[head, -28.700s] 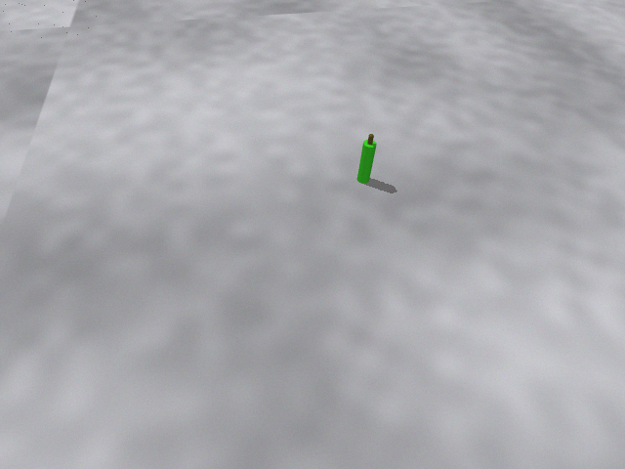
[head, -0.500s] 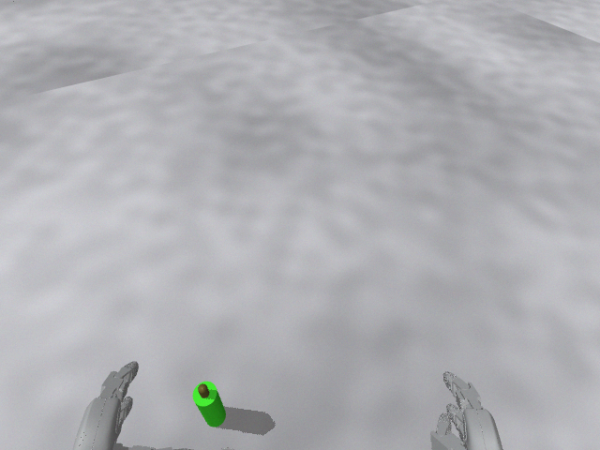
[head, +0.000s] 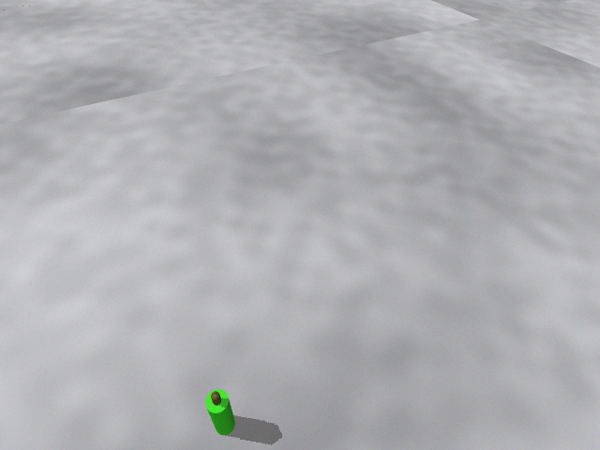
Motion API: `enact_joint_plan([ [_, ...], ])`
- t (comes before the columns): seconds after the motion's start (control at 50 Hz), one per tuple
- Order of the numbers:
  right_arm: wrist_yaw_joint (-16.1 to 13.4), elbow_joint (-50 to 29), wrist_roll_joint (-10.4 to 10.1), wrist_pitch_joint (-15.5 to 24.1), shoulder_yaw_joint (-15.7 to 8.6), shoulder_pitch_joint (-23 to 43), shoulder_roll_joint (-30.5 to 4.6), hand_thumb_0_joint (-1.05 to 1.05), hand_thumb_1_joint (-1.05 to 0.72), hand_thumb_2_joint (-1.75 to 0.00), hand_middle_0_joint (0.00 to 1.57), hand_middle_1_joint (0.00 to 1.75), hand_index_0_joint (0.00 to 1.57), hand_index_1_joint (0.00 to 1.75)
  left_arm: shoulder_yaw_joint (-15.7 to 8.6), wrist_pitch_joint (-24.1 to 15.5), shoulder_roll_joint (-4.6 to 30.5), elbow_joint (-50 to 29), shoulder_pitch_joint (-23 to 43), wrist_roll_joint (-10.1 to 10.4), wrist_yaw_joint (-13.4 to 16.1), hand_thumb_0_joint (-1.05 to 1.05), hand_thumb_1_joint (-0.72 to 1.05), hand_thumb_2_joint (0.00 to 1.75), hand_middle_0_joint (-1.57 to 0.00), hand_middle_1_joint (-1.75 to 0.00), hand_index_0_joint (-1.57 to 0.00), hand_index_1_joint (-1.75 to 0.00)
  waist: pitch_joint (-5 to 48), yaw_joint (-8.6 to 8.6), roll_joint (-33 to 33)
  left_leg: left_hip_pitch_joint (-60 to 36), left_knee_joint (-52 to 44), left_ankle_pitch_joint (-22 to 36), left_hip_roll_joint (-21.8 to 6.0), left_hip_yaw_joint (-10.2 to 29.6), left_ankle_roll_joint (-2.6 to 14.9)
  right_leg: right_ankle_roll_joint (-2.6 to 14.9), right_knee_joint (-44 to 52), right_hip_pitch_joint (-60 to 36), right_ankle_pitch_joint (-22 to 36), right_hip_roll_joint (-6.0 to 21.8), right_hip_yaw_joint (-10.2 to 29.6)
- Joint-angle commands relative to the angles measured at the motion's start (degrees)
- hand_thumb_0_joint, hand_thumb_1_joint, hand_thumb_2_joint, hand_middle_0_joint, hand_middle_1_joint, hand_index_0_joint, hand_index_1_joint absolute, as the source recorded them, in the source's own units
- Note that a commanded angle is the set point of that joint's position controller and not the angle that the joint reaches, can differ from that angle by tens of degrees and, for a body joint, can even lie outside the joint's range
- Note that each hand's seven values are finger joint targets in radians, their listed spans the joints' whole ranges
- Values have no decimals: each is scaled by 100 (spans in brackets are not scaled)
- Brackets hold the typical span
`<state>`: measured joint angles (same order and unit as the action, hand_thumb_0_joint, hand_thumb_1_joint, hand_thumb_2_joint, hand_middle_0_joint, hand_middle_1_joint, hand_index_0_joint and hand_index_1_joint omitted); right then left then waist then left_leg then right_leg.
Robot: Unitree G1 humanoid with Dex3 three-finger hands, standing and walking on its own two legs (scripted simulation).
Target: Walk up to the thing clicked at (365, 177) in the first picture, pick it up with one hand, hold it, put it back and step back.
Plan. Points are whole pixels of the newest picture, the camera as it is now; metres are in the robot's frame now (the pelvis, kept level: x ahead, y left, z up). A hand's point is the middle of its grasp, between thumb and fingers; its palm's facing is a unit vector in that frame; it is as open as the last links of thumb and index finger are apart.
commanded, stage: stand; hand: left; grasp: from the side
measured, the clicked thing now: (220, 410) +0.36 +0.19 -0.64
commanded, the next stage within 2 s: step back in 1.78 s
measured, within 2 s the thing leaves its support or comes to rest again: neither
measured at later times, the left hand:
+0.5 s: hand out of the picture +0.04 +0.24 -0.15, palm faces -0.03 -0.94 -0.35, open 7.4 cm
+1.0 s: hand out of the picture +0.09 +0.24 -0.15, palm faces -0.04 -0.94 -0.34, open 7.3 cm
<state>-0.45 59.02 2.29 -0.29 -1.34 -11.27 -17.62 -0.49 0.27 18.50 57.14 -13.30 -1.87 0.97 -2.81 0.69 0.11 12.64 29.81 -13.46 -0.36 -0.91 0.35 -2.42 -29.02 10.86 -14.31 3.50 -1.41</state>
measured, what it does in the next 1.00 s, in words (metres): stands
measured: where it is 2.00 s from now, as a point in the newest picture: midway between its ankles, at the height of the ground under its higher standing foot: outside the picture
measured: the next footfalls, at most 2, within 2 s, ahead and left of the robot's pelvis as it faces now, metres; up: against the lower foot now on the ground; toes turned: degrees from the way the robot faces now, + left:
none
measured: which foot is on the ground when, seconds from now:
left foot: down 0.00-1.00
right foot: down 0.00-1.00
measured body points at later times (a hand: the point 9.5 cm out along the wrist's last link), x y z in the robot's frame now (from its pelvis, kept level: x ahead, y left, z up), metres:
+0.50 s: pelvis -0.01 -0.01 +0.01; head -0.01 -0.01 +0.46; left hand +0.04 +0.29 -0.13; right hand +0.05 -0.30 -0.13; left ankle +0.03 +0.11 -0.74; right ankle +0.02 -0.15 -0.74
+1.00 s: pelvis +0.01 -0.01 +0.01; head +0.02 -0.01 +0.46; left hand +0.09 +0.29 -0.12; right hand +0.08 -0.30 -0.13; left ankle +0.03 +0.12 -0.74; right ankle +0.02 -0.15 -0.74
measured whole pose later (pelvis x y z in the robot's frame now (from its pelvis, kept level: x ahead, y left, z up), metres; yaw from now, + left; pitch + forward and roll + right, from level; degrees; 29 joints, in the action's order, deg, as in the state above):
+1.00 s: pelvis +0.01 -0.01 +0.01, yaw -1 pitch -3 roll +0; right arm -0.1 66.3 1.2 0.2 -0.5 -6.4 -19.1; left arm -0.3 -0.5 18.6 65.6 -6.2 -1.1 0.2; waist -3.4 -0.3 -0.4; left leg 7.0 19.3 -9.2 -0.8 -1.6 -0.3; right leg -2.1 -19.3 6.0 -10.3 2.9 -1.0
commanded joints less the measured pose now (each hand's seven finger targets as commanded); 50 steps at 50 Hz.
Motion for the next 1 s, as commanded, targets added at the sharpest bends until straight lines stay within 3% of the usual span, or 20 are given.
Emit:
enact_joint_plan([
  [0.0, -64, -214, -58, 175, -214, 307, -1159, 0, -90, -90, 20, 30, 20, 30, -208, -172, 1086, -98, 355, 40, 74, 0, 90, 90, -20, -30, -20, -30, 46, -22, -145, 31, -1235, -210, -535, 768, 115, 306, 722, -130, 161, 265, 381],
  [0.04, -53, -130, -75, 161, -219, 404, -1189, 0, -90, -90, 20, 30, 20, 30, -176, -189, 1090, 61, 265, 27, 71, 0, 90, 90, -20, -30, -20, -30, 28, 22, -40, -112, -1175, -159, -502, 724, 116, 297, 897, -105, 35, 308, 418],
  [0.08, -42, -38, -81, 132, -221, 354, -1187, 0, -90, -90, 20, 30, 20, 30, -169, -183, 1139, 142, 395, 9, 63, 0, 90, 90, -20, -30, -20, -30, -87, -43, 59, -113, -1254, -346, -482, 710, 83, 282, 1018, 57, -298, 284, 443],
  [0.12, -42, 36, -75, 119, -223, 333, -1204, 0, -90, -90, 20, 30, 20, 30, -168, -175, 1146, 212, 442, 30, 59, 0, 90, 90, -20, -30, -20, -30, -59, -68, -109, -42, -1327, -527, -518, 731, 93, 282, 1052, -41, -240, 300, 459],
  [0.14, -31, 56, -79, 129, -213, 382, -1193, 0, -90, -90, 20, 30, 20, 30, -158, -188, 1137, 239, 429, 28, 60, 0, 90, 90, -20, -30, -20, -30, -16, -38, -101, -86, -1314, -355, -501, 705, 92, 285, 1081, -128, -131, 331, 469],
  [0.28, -4, 192, -105, 112, -176, 420, -1175, 0, -90, -90, 20, 30, 20, 30, -143, -191, 1168, 433, 457, 26, 41, 0, 90, 90, -20, -30, -20, -30, -142, -49, 6, -2, -1395, -653, -509, 728, 92, 259, 1213, 0, -446, 329, 477],
  [0.36, -3, 225, -107, 121, -176, 452, -1192, 0, -90, -90, 20, 30, 20, 30, -163, -211, 1196, 455, 553, 39, 46, 0, 90, 90, -20, -30, -20, -30, 16, -68, 41, -226, -1275, -238, -513, 650, 101, 273, 1278, 0, -229, 391, 549],
  [0.38, 0, 251, -112, 116, -165, 446, -1192, 0, -90, -90, 20, 30, 20, 30, -157, -201, 1207, 482, 530, 38, 41, 0, 90, 90, -20, -30, -20, -30, -82, -65, 87, -209, -1323, -418, -518, 670, 81, 262, 1303, 114, -436, 364, 537],
  [0.44, -2, 271, -108, 124, -167, 436, -1225, 0, -90, -90, 20, 30, 20, 30, -172, -213, 1235, 482, 601, 62, 44, 0, 90, 90, -20, -30, -20, -30, 60, -81, -12, -290, -1250, -97, -542, 616, 101, 283, 1310, -56, -132, 420, 578],
  [0.48, -3, 274, -111, 122, -160, 509, -1236, 0, -90, -90, 20, 30, 20, 30, -161, -195, 1215, 534, 556, 53, 36, 0, 90, 90, -20, -30, -20, -30, -67, -53, 20, -223, -1354, -263, -548, 659, 87, 282, 1295, 46, -329, 361, 530],
  [0.54, -5, 321, -116, 136, -140, 475, -1222, 0, -90, -90, 20, 30, 20, 30, -166, -211, 1238, 510, 647, 76, 24, 0, 90, 90, -20, -30, -20, -30, 86, -64, -3, -294, -1330, 22, -563, 590, 78, 301, 1299, -130, 21, 404, 578],
  [0.56, -11, 335, -124, 134, -134, 471, -1252, 0, -90, -90, 20, 30, 20, 30, -168, -203, 1224, 528, 638, 82, 19, 0, 90, 90, -20, -30, -20, -30, 44, -71, -119, -201, -1392, -132, -568, 616, 70, 293, 1274, -169, 49, 370, 544],
  [0.6, -10, 315, -130, 150, -128, 543, -1242, 0, -90, -90, 20, 30, 20, 30, -160, -215, 1185, 558, 625, 79, 27, 0, 90, 90, -20, -30, -20, -30, 205, -46, -35, -378, -1336, 285, -602, 594, 88, 303, 1230, -276, 342, 413, 532],
  [0.62, -13, 340, -130, 148, -118, 503, -1257, 0, -90, -90, 20, 30, 20, 30, -164, -210, 1217, 566, 665, 77, 21, 0, 90, 90, -20, -30, -20, -30, 120, -69, -14, -276, -1381, 118, -592, 604, 84, 281, 1262, -265, 271, 392, 530],
  [0.72, -21, 376, -135, 161, -111, 523, -1276, 0, -90, -90, 20, 30, 20, 30, -177, -208, 1232, 568, 744, 92, 14, 0, 90, 90, -20, -30, -20, -30, 230, -77, 16, -496, -1353, 497, -623, 557, 78, 292, 1287, -312, 533, 436, 547],
  [0.82, -34, 403, -131, 170, -109, 568, -1312, 0, -90, -90, 20, 30, 20, 30, -186, -189, 1226, 574, 789, 93, -2, 0, 90, 90, -20, -30, -20, -30, 248, -69, -41, -467, -1435, 425, -633, 552, 49, 270, 1292, -383, 617, 414, 515],
  [0.9, -37, 397, -136, 193, -118, 645, -1327, 0, -90, -90, 20, 30, 20, 30, -181, -194, 1194, 581, 804, 99, 4, 0, 90, 90, -20, -30, -20, -30, 370, -62, 44, -711, -1359, 1019, -682, 522, 54, 254, 1268, -422, 941, 433, 492],
  [0.98, -41, 420, -131, 183, -124, 623, -1354, 0, -90, -90, 20, 30, 20, 30, -188, -190, 1199, 558, 880, 96, 4, 0, 90, 90, -20, -30, -20, -30, 314, -88, 27, -621, -1390, 888, -662, 487, 47, 237, 1316, -478, 939, 435, 491],
])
